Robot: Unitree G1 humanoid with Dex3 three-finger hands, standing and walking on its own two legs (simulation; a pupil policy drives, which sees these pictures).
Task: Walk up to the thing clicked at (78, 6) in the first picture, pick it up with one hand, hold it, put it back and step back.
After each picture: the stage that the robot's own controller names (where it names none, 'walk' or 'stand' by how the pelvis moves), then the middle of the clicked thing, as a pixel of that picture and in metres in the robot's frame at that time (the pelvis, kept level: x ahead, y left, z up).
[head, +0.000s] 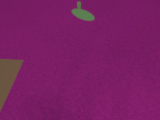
stand; (79, 6) +2.33 +0.01 -0.72
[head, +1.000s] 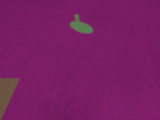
walk; (77, 18) +2.19 +0.19 -0.72
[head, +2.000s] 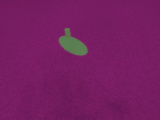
walk; (67, 33) +1.57 +0.24 -0.71
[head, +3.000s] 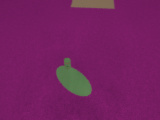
walk; (67, 63) +1.06 +0.19 -0.71
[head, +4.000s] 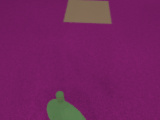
walk; (60, 97) +0.69 +0.19 -0.69
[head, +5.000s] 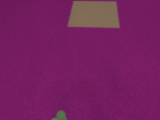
walk; (61, 117) +0.50 +0.19 -0.70
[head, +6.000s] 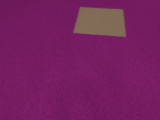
stand; out of the picture +0.45 +0.16 -0.72
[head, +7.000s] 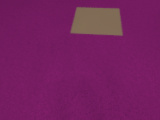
stand; out of the picture +0.45 +0.18 -0.72
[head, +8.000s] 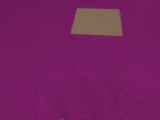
stand; out of the picture +0.47 +0.18 -0.72
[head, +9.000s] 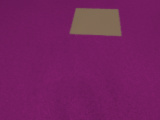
stand; out of the picture +0.46 +0.19 -0.73
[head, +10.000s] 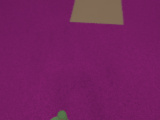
go down; (62, 117) +0.47 +0.18 -0.72
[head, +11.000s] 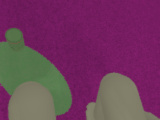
go down; (15, 40) +0.54 +0.23 -0.28
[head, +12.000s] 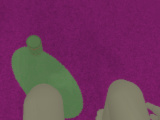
close in; (35, 46) +0.54 +0.21 -0.31
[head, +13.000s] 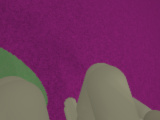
close in; out of the picture +0.53 +0.26 -0.22
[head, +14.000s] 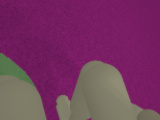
close; out of the picture +0.53 +0.28 -0.22
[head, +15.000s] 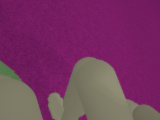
lift; out of the picture +0.53 +0.28 -0.21
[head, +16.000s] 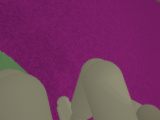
lift; out of the picture +0.52 +0.26 -0.21
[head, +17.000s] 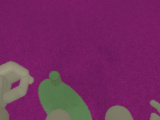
lift; (55, 79) +0.53 +0.18 -0.49
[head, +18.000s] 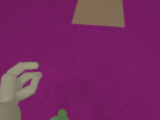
go down; (62, 116) +0.50 +0.16 -0.67
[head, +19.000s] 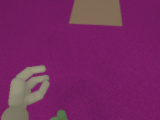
stand; (62, 116) +0.49 +0.17 -0.68
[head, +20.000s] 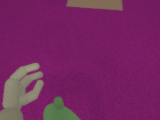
stand; (58, 103) +0.50 +0.17 -0.64
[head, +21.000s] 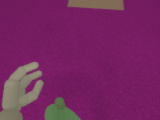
stand; (60, 104) +0.50 +0.17 -0.63
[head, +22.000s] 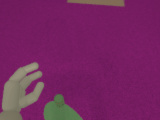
stand; (59, 101) +0.50 +0.17 -0.62
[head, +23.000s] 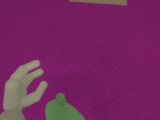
stand; (61, 100) +0.50 +0.16 -0.61
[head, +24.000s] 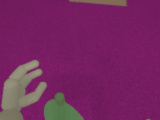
stand; (60, 99) +0.51 +0.16 -0.60
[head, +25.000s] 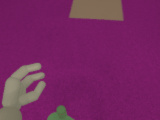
stand; (61, 112) +0.49 +0.17 -0.66
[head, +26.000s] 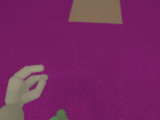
stand; (61, 116) +0.48 +0.17 -0.67
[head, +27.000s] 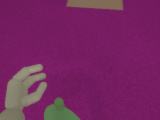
stand; (59, 104) +0.49 +0.17 -0.63
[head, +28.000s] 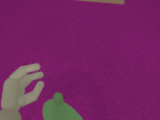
stand; (58, 99) +0.50 +0.16 -0.61
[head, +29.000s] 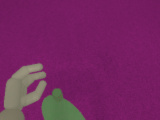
close; (57, 95) +0.51 +0.17 -0.59
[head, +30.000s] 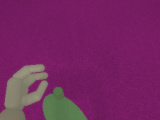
close; (58, 94) +0.51 +0.17 -0.58
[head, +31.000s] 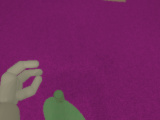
close; (59, 97) +0.51 +0.16 -0.59
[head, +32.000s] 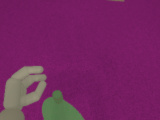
close; (58, 97) +0.50 +0.17 -0.60
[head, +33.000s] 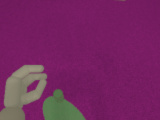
close; (58, 96) +0.51 +0.16 -0.59
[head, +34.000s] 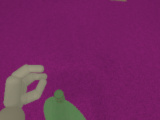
close; (59, 96) +0.51 +0.16 -0.59
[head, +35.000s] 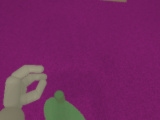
close; (59, 97) +0.50 +0.16 -0.60
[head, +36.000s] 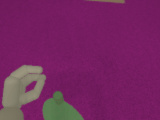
close; (58, 98) +0.50 +0.17 -0.60
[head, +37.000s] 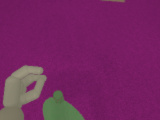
close; (58, 97) +0.50 +0.16 -0.60
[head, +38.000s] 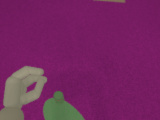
close; (59, 98) +0.50 +0.17 -0.60
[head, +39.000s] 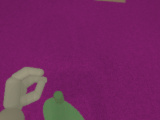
close; (59, 98) +0.50 +0.17 -0.60
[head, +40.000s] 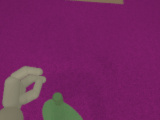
close; (58, 99) +0.50 +0.17 -0.61
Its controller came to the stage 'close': yes
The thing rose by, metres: 0.00
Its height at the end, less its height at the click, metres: +0.00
